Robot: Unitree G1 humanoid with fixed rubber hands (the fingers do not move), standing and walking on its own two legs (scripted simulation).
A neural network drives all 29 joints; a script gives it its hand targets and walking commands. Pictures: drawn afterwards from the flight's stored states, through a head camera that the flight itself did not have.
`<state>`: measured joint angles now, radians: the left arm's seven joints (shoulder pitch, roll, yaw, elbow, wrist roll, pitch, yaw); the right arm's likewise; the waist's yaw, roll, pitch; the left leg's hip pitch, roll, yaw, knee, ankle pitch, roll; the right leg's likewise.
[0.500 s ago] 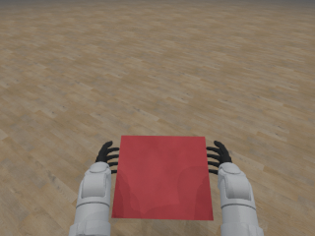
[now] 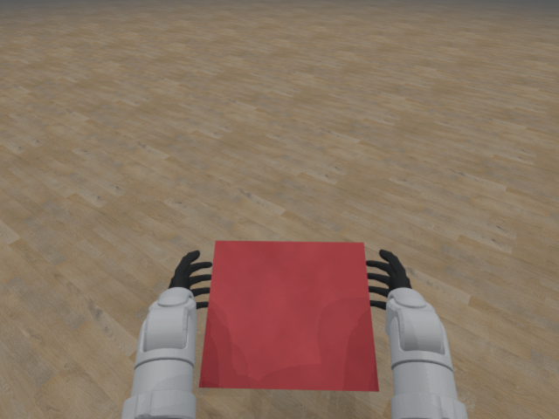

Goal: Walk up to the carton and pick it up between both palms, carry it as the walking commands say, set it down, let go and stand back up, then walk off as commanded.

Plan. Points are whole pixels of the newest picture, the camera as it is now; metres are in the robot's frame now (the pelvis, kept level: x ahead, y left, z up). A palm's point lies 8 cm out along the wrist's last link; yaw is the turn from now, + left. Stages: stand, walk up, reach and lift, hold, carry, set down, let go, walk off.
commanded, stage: hold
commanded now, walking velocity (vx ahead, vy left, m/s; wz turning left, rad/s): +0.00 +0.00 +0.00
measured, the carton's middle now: (288, 317) +0.30 +0.00 -0.04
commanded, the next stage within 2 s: carry in 0.62 s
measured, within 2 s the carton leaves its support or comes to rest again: neither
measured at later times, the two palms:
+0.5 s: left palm (180, 296) +0.29 +0.16 +0.05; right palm (396, 299) +0.28 -0.16 +0.05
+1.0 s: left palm (169, 321) +0.23 +0.16 +0.07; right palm (403, 324) +0.23 -0.15 +0.07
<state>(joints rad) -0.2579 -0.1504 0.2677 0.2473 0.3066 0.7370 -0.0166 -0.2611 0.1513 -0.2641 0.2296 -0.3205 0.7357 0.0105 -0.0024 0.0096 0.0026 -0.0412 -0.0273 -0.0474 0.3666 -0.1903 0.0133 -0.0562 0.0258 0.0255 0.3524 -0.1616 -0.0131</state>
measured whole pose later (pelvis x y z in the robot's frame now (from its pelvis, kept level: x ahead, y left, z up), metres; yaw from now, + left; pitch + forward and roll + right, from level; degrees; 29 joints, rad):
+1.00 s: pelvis -0.05 +0.00 -0.03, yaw +1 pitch +3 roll +0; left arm -0.19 -0.14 0.11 -0.29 0.13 1.03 0.15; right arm -0.18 0.14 -0.13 -0.29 -0.14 1.03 -0.15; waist 0.00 0.00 -0.06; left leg -0.49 -0.04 -0.05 0.69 -0.25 0.02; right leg -0.50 0.02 0.01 0.66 -0.21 -0.01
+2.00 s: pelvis -0.35 -0.01 -0.02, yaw +1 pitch +5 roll -2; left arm -0.14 -0.13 0.07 -0.44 0.09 1.21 0.20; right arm -0.12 0.13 -0.09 -0.45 -0.12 1.21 -0.20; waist 0.02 0.05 -0.09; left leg -0.52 0.06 0.03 0.63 -0.25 0.00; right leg -0.33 0.02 -0.10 0.55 -0.29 -0.01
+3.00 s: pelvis -0.57 -0.01 -0.01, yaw +2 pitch +3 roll +0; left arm -0.12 -0.13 0.07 -0.40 0.12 1.24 0.18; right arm -0.12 0.13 -0.08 -0.41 -0.13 1.26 -0.20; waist 0.00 0.01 -0.14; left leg -0.38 0.03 0.07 0.48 -0.15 0.00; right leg -0.38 -0.04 -0.09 0.48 -0.15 0.00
